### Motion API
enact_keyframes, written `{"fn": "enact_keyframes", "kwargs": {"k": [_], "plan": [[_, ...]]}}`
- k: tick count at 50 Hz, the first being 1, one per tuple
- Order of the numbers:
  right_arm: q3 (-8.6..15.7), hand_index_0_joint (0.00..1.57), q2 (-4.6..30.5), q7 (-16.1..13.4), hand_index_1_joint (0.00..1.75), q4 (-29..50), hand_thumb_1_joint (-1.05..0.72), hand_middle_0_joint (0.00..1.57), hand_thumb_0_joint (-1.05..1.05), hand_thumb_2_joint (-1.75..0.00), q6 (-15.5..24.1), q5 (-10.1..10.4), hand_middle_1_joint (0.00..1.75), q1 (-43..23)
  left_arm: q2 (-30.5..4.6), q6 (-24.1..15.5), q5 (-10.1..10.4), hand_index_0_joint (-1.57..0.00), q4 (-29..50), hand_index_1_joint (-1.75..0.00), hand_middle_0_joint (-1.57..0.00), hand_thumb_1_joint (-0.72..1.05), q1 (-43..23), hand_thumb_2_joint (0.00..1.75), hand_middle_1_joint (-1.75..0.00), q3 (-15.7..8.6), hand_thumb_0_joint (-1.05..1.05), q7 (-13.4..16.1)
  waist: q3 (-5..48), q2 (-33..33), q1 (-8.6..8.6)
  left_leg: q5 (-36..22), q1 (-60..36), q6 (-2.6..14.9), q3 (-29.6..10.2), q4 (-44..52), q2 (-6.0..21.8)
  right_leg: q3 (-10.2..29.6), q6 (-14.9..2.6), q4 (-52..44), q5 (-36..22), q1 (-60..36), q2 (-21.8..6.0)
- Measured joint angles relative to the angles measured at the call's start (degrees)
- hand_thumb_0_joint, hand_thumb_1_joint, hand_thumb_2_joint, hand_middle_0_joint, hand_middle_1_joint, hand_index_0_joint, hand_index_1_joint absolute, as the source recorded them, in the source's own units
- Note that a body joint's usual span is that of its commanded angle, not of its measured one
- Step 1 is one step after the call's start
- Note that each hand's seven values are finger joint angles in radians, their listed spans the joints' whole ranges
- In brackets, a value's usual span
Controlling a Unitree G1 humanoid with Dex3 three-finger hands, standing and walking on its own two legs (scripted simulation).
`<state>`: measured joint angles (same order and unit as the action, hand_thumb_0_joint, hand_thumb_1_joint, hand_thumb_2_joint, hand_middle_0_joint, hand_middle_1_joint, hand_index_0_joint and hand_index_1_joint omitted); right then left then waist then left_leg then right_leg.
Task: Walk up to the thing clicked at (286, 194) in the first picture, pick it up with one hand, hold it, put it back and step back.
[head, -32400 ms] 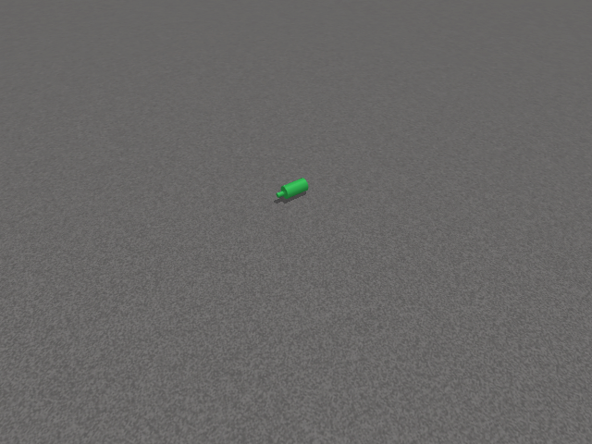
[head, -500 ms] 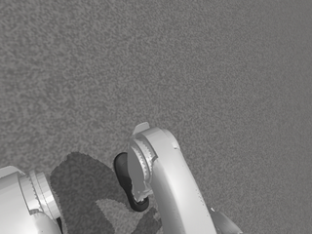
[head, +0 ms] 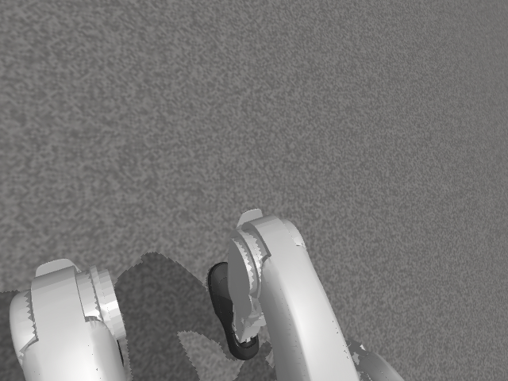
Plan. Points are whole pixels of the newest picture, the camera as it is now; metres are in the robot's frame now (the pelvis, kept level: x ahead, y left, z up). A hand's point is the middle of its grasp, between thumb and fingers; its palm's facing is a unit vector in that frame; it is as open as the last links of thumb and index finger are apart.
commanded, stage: settle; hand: left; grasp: from above
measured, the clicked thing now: out of the picture +0.48 +0.39 -0.23
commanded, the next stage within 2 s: lift in 0.42 s
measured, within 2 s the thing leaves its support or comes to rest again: neither
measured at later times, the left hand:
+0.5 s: hand out of the picture +0.46 +0.35 -0.12, palm faces -0.43 -0.08 -0.90, open 9.5 cm
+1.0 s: hand out of the picture +0.40 +0.36 -0.02, palm faces -0.46 -0.13 -0.88, open 9.5 cm
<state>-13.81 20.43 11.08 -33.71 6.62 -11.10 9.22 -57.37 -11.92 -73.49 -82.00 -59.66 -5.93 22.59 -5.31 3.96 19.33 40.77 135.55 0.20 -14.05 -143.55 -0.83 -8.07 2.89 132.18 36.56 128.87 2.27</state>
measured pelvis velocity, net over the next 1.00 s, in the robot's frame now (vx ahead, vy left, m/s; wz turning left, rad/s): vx -0.01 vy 0.00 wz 0.15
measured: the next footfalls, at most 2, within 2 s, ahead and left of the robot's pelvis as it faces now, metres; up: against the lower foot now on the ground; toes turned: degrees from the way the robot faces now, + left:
none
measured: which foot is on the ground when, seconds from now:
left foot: down 0.00-1.00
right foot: down 0.00-1.00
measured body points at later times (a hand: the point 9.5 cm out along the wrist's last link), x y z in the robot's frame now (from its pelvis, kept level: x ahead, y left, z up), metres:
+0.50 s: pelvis -0.01 -0.01 +0.02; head +0.23 +0.10 +0.39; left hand +0.48 +0.36 -0.07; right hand +0.08 -0.28 -0.06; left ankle +0.06 +0.12 -0.28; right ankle +0.12 -0.13 -0.28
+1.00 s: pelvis -0.01 +0.00 +0.09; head +0.20 +0.08 +0.47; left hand +0.42 +0.37 +0.03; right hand +0.10 -0.27 -0.02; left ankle +0.06 +0.12 -0.28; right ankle +0.12 -0.13 -0.28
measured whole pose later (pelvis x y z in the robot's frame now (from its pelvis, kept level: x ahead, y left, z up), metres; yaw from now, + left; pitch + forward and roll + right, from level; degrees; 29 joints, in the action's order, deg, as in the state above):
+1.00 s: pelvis -0.01 +0.00 +0.09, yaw +8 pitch +36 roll -9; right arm -2.1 16.9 3.9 -34.5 -6.4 -2.4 11.7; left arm -42.7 -11.6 -62.0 -55.7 -45.5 -2.7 0.6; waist 6.9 -3.5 10.2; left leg 36.6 124.0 1.3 -5.8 -124.2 -1.4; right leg -1.9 2.9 118.6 35.5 119.4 -1.0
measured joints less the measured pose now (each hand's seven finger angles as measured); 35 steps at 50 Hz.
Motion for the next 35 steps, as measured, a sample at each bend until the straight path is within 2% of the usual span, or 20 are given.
{"fn": "enact_keyframes", "kwargs": {"k": [6, 10, 13, 19, 27, 32, 35], "plan": [[2.55, 0.2, -0.25, 0.01, 0.3, 0.69, -0.91, 0.2, 0.0, -0.89, -1.83, 1.66, 0.3, -0.09, 3.13, 1.86, 2.08, -0.81, 3.15, -0.31, -0.81, 0.13, 0.84, 0.25, -0.35, 1.85, -0.01, -5.52, 2.21, -2.3, -1.5, -0.85, -0.11, 0.32, 1.67, 1.93, -0.35, 1.22, -0.07, -0.78, 0.19, -0.08, -0.79], [3.68, 0.2, -0.47, -0.55, 0.3, 1.16, -0.91, 0.2, 0.0, -0.89, -3.53, 2.72, 0.3, -0.1, 5.24, 1.56, 3.21, -0.83, 6.42, -0.28, -0.82, 0.14, 1.68, 0.23, -0.33, 2.81, -0.01, -9.15, 2.73, -3.08, -2.74, -1.6, -0.62, 0.31, 2.66, 3.39, -0.53, 1.99, -0.13, -1.43, -0.03, -0.38, -1.24], [4.15, 0.2, -0.64, -1.26, 0.3, 1.27, -0.91, 0.2, 0.0, -0.9, -4.91, 3.25, 0.3, -0.22, 6.31, 0.78, 3.44, -0.83, 8.14, -0.27, -0.83, 0.14, 1.97, 0.22, -0.32, 3.1, -0.01, -10.7, 3.01, -3.42, -3.33, -2.15, -1.06, 0.21, 3.02, 4.29, -0.73, 2.3, 0.15, -1.92, -0.28, -0.74, -1.53], [4.83, 0.2, -0.95, -3.01, 0.3, 1.45, -0.91, 0.2, 0.0, -0.9, -6.87, 3.96, 0.3, -0.1, 6.74, -0.52, 3.03, -0.83, 9.25, -0.27, -0.83, 0.14, 1.43, 0.23, -0.31, 2.99, -0.01, -12.09, 3.6, -3.71, -3.5, -3.25, -1.38, -0.14, 3.24, 5.59, -1.06, 2.43, -0.13, -2.7, -0.97, -0.93, -1.91], [5.38, 0.2, -1.57, -4.54, 0.3, 0.44, -0.91, 0.2, 0.0, -0.89, -8.86, 4.49, 0.3, 1.02, 7.12, -0.42, 3.06, -0.82, 9.02, -0.3, -0.81, 0.13, 0.78, 0.26, -0.34, 3.21, -0.01, -12.25, 5.4, -4.24, -3.32, -3.95, -1.72, 0.05, 4.18, 7.34, -0.87, 3.16, -0.13, -3.88, -1.52, -0.9, -2.0], [6.32, 0.2, -2.2, -5.16, 0.3, 0.21, -0.91, 0.2, 0.0, -0.9, -9.59, 5.24, 0.3, 2.34, 8.26, 0.61, 4.19, -0.8, 10.97, -0.31, -0.8, 0.14, 1.8, 0.26, -0.35, 3.45, -0.01, -14.07, 6.15, -5.03, -3.8, -4.12, -2.43, 0.29, 5.0, 9.0, -0.78, 3.75, -0.43, -5.14, -1.53, -1.42, -2.18], [6.97, 0.2, -2.58, -5.31, 0.3, -0.15, -0.92, 0.2, 0.0, -0.9, -10.25, 5.8, 0.3, 2.96, 9.6, 1.06, 5.74, -0.8, 13.04, -0.32, -0.79, 0.14, 3.26, 0.26, -0.36, 3.19, -0.01, -15.29, 6.87, -5.59, -4.41, -4.11, -3.27, 0.54, 5.64, 10.32, -0.71, 4.27, -0.08, -6.15, -1.41, -2.11, -2.33]]}}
